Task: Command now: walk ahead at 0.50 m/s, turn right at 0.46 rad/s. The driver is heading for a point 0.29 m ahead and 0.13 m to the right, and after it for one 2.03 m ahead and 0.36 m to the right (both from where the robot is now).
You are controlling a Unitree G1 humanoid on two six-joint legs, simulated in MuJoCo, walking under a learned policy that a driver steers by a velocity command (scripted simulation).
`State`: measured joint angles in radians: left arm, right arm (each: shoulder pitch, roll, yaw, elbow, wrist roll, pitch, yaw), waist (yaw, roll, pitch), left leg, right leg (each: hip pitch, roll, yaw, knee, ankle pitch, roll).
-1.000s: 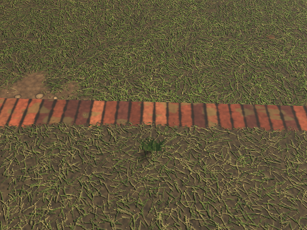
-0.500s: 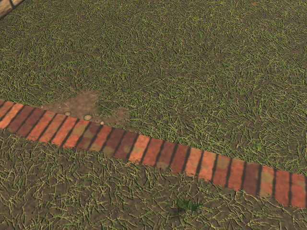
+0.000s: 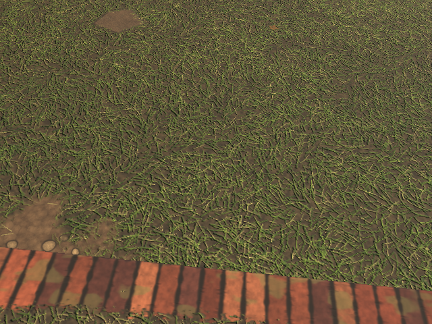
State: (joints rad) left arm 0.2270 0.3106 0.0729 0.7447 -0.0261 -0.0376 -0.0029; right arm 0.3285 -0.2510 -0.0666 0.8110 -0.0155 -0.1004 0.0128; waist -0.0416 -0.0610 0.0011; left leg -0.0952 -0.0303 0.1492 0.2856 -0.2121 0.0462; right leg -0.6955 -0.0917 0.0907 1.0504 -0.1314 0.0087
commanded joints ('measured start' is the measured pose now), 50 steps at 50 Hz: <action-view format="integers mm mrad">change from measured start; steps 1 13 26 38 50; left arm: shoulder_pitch -18 129 54 117 -69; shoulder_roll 13 141 129 80 16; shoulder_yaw -2 65 36 16 -17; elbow -70 -124 -135 -73 -157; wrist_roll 3 2 12 18 40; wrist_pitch -7 6 -30 -9 -59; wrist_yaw -12 -47 6 12 7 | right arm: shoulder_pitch -82 -38 -229 -135 -32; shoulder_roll -136 -242 -108 -199 -180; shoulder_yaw -29 -52 -1 -35 -23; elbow -61 -19 -153 -140 -97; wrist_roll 2 43 -3 6 33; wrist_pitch -16 53 9 -38 13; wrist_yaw -14 -43 -20 11 -8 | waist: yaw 28 189 51 -9 20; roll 115 131 17 -48 151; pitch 39 -128 -13 -116 -13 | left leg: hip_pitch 5 64 -529 -91 -86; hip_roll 269 263 116 82 178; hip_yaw -93 90 -205 -205 -465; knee -145 501 570 184 -90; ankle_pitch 325 893 133 183 191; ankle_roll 127 15 -121 43 205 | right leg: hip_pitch -39 547 449 580 99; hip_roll -25 168 -12 -3 43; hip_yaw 11 -195 169 202 -39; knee -135 -494 -819 -435 -240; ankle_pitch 147 3 214 309 -82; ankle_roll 1 -191 -281 -155 26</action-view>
